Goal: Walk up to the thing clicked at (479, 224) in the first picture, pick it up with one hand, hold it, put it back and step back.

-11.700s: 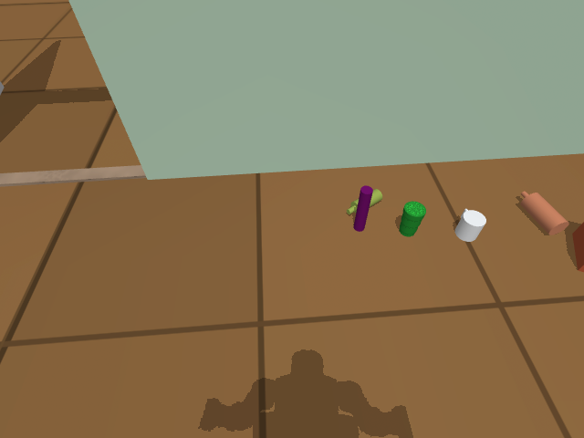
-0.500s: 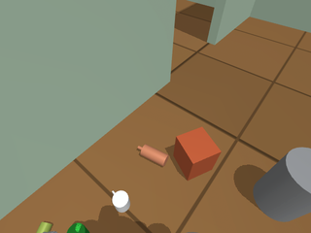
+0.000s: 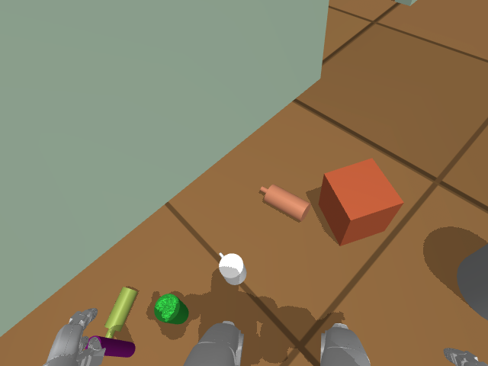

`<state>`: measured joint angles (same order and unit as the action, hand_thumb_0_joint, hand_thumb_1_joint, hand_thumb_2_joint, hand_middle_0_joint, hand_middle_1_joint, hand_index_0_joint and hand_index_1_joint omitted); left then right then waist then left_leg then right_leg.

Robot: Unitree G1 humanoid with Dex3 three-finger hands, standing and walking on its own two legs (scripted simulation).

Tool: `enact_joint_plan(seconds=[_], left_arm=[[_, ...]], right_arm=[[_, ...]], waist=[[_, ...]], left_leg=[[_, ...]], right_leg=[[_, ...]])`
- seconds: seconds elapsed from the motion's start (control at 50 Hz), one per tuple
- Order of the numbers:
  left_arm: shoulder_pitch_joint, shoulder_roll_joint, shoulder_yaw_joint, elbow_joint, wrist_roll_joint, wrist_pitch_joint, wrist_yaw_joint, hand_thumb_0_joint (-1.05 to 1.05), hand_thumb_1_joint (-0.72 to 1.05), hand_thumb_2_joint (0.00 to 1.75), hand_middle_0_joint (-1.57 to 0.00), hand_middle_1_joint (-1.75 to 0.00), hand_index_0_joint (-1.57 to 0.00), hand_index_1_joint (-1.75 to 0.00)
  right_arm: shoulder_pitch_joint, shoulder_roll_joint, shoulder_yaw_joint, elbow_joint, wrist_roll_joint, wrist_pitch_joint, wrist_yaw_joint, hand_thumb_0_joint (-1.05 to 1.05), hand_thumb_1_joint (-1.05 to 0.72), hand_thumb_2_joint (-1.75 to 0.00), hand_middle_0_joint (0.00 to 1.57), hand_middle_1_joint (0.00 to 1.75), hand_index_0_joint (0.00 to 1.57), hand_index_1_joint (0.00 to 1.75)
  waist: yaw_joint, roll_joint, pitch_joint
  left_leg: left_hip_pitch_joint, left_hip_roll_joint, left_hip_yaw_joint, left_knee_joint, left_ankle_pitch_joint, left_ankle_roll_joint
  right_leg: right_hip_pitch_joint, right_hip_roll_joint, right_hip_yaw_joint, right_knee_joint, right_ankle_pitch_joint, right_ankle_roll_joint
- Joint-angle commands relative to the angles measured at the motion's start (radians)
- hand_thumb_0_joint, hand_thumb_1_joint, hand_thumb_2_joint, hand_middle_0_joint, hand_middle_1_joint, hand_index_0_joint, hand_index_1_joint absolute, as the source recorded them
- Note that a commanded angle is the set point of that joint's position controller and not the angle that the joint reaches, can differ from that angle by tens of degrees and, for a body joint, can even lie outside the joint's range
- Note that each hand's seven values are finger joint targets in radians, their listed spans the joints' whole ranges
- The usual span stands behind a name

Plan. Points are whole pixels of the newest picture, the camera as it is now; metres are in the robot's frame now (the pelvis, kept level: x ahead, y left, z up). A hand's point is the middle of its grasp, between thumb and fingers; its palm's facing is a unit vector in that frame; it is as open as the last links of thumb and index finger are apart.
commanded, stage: walk up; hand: left
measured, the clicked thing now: (230, 266) +0.46 +0.18 -0.69
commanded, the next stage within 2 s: none
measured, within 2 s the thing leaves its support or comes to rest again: neither
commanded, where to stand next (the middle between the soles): +0.05 +0.00 m, yaw -5 degrees
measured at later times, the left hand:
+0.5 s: hand out of the picture +0.01 +0.27 -0.14, palm faces -0.12 -0.93 -0.36, open 7.4 cm
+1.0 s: hand out of the picture +0.07 +0.30 -0.08, palm faces -0.05 -0.79 -0.61, open 7.4 cm
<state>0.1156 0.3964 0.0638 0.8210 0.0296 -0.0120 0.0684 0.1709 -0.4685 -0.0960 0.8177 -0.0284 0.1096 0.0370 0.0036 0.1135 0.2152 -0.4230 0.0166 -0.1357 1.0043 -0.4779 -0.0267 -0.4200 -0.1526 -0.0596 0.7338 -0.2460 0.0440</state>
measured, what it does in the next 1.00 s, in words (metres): steps on the spot: left foot, then right foot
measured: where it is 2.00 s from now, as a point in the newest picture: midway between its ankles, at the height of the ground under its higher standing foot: outside the picture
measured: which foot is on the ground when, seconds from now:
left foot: up 0.00-0.02, down 0.04-0.50, up 0.52-1.00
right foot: down 0.00-0.06, up 0.08-0.48, down 0.50-1.00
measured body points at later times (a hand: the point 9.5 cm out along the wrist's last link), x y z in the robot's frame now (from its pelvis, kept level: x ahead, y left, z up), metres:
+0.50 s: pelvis -0.04 -0.02 +0.01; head -0.04 +0.00 +0.45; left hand +0.01 +0.31 -0.12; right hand -0.01 -0.39 -0.07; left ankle +0.00 +0.17 -0.70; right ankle -0.04 -0.16 -0.71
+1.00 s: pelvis +0.01 -0.01 +0.01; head +0.07 -0.07 +0.45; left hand +0.08 +0.34 -0.04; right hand +0.07 -0.32 -0.15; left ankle +0.05 +0.14 -0.68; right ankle -0.03 -0.16 -0.71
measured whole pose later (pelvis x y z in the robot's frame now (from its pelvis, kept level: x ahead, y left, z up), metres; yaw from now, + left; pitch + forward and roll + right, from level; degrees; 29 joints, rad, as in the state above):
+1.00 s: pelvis +0.01 -0.01 +0.01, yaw -1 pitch -1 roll +1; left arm 0.31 0.42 0.06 0.78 0.02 -0.07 0.08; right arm 0.24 -0.43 -0.07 0.82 -0.03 0.10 0.05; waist 0.01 0.13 0.17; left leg -0.44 -0.02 -0.09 0.87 -0.39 0.01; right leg -0.24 -0.11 -0.06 0.71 -0.44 0.04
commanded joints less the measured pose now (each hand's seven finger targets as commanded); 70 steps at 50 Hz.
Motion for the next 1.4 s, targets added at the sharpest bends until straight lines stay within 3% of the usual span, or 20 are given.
enact_joint_plan(seconds=[0.0, 0.02, 0.04, 0.08, 0.16, 0.22, 0.34, 0.46, 0.48, 0.5, 0.54, 0.66, 0.78, 0.94, 1.0, 1.02, 1.06, 1.08, 1.14, 1.38], left_arm=[[-0.101, 0.285, 0.073, -0.089, -0.008, 0.017, -0.004, 0.0, 0.9, 0.9, -0.2, -0.3, -0.2, -0.3], [-0.071, 0.22, 0.056, -0.083, -0.017, 0.031, -0.007, 0.0, 0.9, 0.9, -0.2, -0.3, -0.2, -0.3], [-0.016, 0.157, 0.041, -0.085, -0.029, 0.044, -0.006, 0.0, 0.9, 0.9, -0.2, -0.3, -0.2, -0.3], [-0.03, 0.22, 0.061, -0.066, -0.026, 0.053, 0.011, 0.0, 0.9, 0.9, -0.2, -0.3, -0.2, -0.3], [0.123, 0.249, 0.078, 0.0, -0.014, 0.075, -0.04, 0.0, 0.9, 0.9, -0.2, -0.3, -0.2, -0.3], [0.102, 0.285, 0.102, -0.046, 0.033, 0.069, -0.096, 0.0, 0.9, 0.9, -0.2, -0.3, -0.2, -0.3], [0.098, 0.252, 0.077, -0.03, -0.001, 0.013, -0.132, 0.0, 0.9, 0.9, -0.2, -0.3, -0.2, -0.3], [0.553, 0.246, 0.11, 0.13, -0.014, -0.015, -0.133, 0.0, 0.9, 0.9, -0.2, -0.3, -0.2, -0.3], [0.657, 0.3, 0.126, 0.154, -0.004, -0.025, -0.116, 0.0, 0.9, 0.9, -0.2, -0.3, -0.2, -0.3], [0.619, 0.366, 0.13, 0.107, 0.018, -0.039, -0.096, 0.0, 0.9, 0.9, -0.2, -0.3, -0.2, -0.3], [0.258, 0.431, 0.116, -0.02, 0.017, -0.049, -0.084, 0.0, 0.9, 0.9, -0.2, -0.3, -0.2, -0.3], [0.325, 0.307, 0.082, 0.038, -0.017, -0.113, -0.011, 0.0, 0.9, 0.9, -0.2, -0.3, -0.2, -0.3], [0.276, 0.287, 0.081, -0.026, -0.026, -0.092, 0.033, 0.0, 0.9, 0.9, -0.2, -0.3, -0.2, -0.3], [0.37, 0.308, 0.086, -0.044, -0.015, -0.058, 0.021, 0.0, 0.9, 0.9, -0.2, -0.3, -0.2, -0.3], [0.247, 0.313, 0.069, -0.085, -0.026, -0.049, 0.01, 0.0, 0.9, 0.9, -0.2, -0.3, -0.2, -0.3], [0.255, 0.267, 0.047, -0.096, -0.033, -0.045, 0.007, 0.0, 0.9, 0.9, -0.2, -0.3, -0.2, -0.3], [0.278, 0.16, 0.012, -0.113, -0.049, -0.039, 0.016, 0.0, 0.9, 0.9, -0.2, -0.3, -0.2, -0.3], [0.212, 0.22, 0.023, -0.089, -0.041, -0.031, 0.028, 0.0, 0.9, 0.9, -0.2, -0.3, -0.2, -0.3], [0.206, 0.229, 0.031, -0.053, -0.051, -0.032, 0.007, 0.0, 0.9, 0.9, -0.2, -0.3, -0.2, -0.3], [0.121, 0.203, 0.062, -0.069, -0.004, 0.055, -0.05, 0.0, 0.9, 0.9, -0.2, -0.3, -0.2, -0.3]], right_arm=[[0.236, -0.151, -0.062, 0.016, 0.009, -0.039, -0.013, 0.0, -0.9, -0.9, 0.2, 0.3, 0.2, 0.3], [0.235, -0.162, -0.065, 0.029, -0.002, -0.052, -0.017, 0.0, -0.9, -0.9, 0.2, 0.3, 0.2, 0.3], [0.189, -0.232, -0.069, 0.002, -0.021, -0.064, -0.024, 0.0, -0.9, -0.9, 0.2, 0.3, 0.2, 0.3], [0.04, -0.369, -0.083, -0.052, 0.0, -0.073, -0.032, 0.0, -0.9, -0.9, 0.2, 0.3, 0.2, 0.3], [-0.029, -0.261, -0.06, -0.041, -0.002, -0.129, -0.08, 0.0, -0.9, -0.9, 0.2, 0.3, 0.2, 0.3], [0.197, -0.265, -0.089, 0.014, 0.018, -0.171, -0.104, 0.0, -0.9, -0.9, 0.2, 0.3, 0.2, 0.3], [0.142, -0.264, -0.065, -0.046, -0.008, -0.192, -0.064, 0.0, -0.9, -0.9, 0.2, 0.3, 0.2, 0.3], [-0.037, -0.225, -0.053, -0.11, -0.038, -0.147, -0.032, 0.0, -0.9, -0.9, 0.2, 0.3, 0.2, 0.3], [-0.038, -0.126, -0.027, -0.126, -0.033, -0.135, -0.035, 0.0, -0.9, -0.9, 0.2, 0.3, 0.2, 0.3], [-0.029, -0.055, -0.002, -0.149, -0.009, -0.13, -0.041, 0.0, -0.9, -0.9, 0.2, 0.3, 0.2, 0.3], [0.007, -0.203, -0.039, -0.119, 0.027, -0.137, -0.044, 0.0, -0.9, -0.9, 0.2, 0.3, 0.2, 0.3], [0.209, -0.15, -0.05, -0.037, -0.007, -0.07, 0.009, 0.0, -0.9, -0.9, 0.2, 0.3, 0.2, 0.3], [0.126, -0.134, -0.047, -0.108, -0.013, -0.032, 0.01, 0.0, -0.9, -0.9, 0.2, 0.3, 0.2, 0.3], [-0.034, -0.12, -0.032, -0.138, 0.0, -0.067, -0.002, 0.0, -0.9, -0.9, 0.2, 0.3, 0.2, 0.3], [0.099, -0.112, -0.038, -0.082, -0.007, -0.094, 0.003, 0.0, -0.9, -0.9, 0.2, 0.3, 0.2, 0.3], [0.194, -0.158, -0.057, -0.048, -0.014, -0.106, -0.004, 0.0, -0.9, -0.9, 0.2, 0.3, 0.2, 0.3], [0.191, -0.252, -0.074, -0.082, -0.001, -0.115, -0.023, 0.0, -0.9, -0.9, 0.2, 0.3, 0.2, 0.3], [0.187, -0.247, -0.066, -0.061, 0.026, -0.11, -0.021, 0.0, -0.9, -0.9, 0.2, 0.3, 0.2, 0.3], [0.04, -0.128, -0.027, -0.1, 0.021, -0.106, -0.038, 0.0, -0.9, -0.9, 0.2, 0.3, 0.2, 0.3], [0.073, -0.221, -0.042, -0.089, 0.02, -0.138, -0.108, 0.0, -0.9, -0.9, 0.2, 0.3, 0.2, 0.3]], waist=[[-0.063, -0.388, -0.27], [-0.065, -0.242, -0.252], [-0.055, 0.054, -0.211], [-0.052, 0.174, -0.193], [0.047, 0.016, -0.199], [-0.012, 0.002, -0.339], [-0.05, 0.167, -0.115], [0.165, 0.065, -0.141], [0.213, -0.238, -0.136], [0.2, -0.386, -0.079], [0.049, -0.23, 0.049], [-0.042, -0.131, -0.03], [-0.009, -0.288, -0.093], [0.11, -0.378, -0.197], [0.0, -0.335, -0.248], [-0.058, -0.197, -0.302], [-0.06, 0.107, -0.361], [-0.071, 0.078, -0.329], [-0.015, -0.001, -0.204], [-0.028, 0.037, -0.256]], left_leg=[[0.249, -0.011, 0.136, -0.341, 0.187, 0.013], [0.275, -0.019, 0.108, -0.402, 0.243, 0.023], [0.209, 0.146, -0.197, -0.55, 0.325, 0.086], [-0.062, 0.399, -0.565, -0.695, 0.28, 0.324], [0.192, 0.232, -0.247, -0.567, 0.061, 0.194], [0.549, 0.294, -0.371, -0.556, -0.077, 0.211], [0.259, 0.286, -0.191, -0.678, -0.137, 0.266], [-0.192, 0.111, 0.08, -0.378, -0.327, 0.168], [-0.313, 0.005, 0.177, -0.003, -0.317, 0.128], [-0.472, -0.084, 0.052, 0.268, -0.206, 0.073], [-0.413, -0.007, -0.105, 0.216, -0.006, 0.065], [-0.183, -0.012, -0.115, 0.132, 0.248, 0.018], [-0.138, -0.103, -0.092, 0.185, 0.201, 0.02], [-0.193, -0.024, 0.086, -0.209, 0.048, 0.039], [0.094, -0.024, 0.151, -0.505, 0.19, 0.087], [0.301, -0.043, 0.103, -0.555, 0.369, 0.111], [0.497, 0.302, -0.383, -0.505, 0.885, 0.285], [0.341, 0.375, -0.458, -0.534, 0.8, 0.385], [0.248, 0.2, -0.079, -0.461, 0.844, 0.267], [0.269, 0.347, -0.178, -0.42, 0.891, 0.317]], right_leg=[[-0.003, -0.094, 0.106, -0.031, 0.163, -0.177], [-0.08, -0.016, 0.083, 0.106, 0.001, -0.143], [-0.196, 0.156, 0.051, 0.342, -0.234, -0.103], [-0.11, 0.226, 0.233, 0.599, -0.46, -0.079], [-0.268, 0.221, 0.327, 0.664, -0.152, -0.082], [-0.366, 0.167, 0.331, 0.574, -0.138, -0.056], [-0.191, 0.142, 0.172, 0.237, -0.26, -0.032], [0.437, 0.167, -0.02, -0.158, -0.165, -0.058], [0.499, 0.127, 0.136, -0.301, -0.255, -0.051], [0.364, -0.101, 0.627, -0.478, -0.629, -0.087], [0.099, -0.275, 0.929, -0.734, -0.965, -0.205], [0.168, -0.09, 0.265, -0.417, 0.208, -0.062], [0.17, -0.118, 0.139, -0.269, 0.732, -0.136], [0.497, -0.136, 0.176, -0.101, 0.641, -0.241], [0.347, -0.096, 0.109, 0.078, 0.616, -0.202], [0.213, -0.034, 0.08, 0.278, 0.457, -0.151], [-0.15, 0.193, 0.062, 0.473, -0.414, -0.058], [-0.071, 0.142, 0.148, 0.474, -0.448, -0.071], [-0.075, 0.119, 0.164, 0.43, -0.333, -0.079], [-0.08, 0.148, 0.168, 0.366, -0.281, -0.069]])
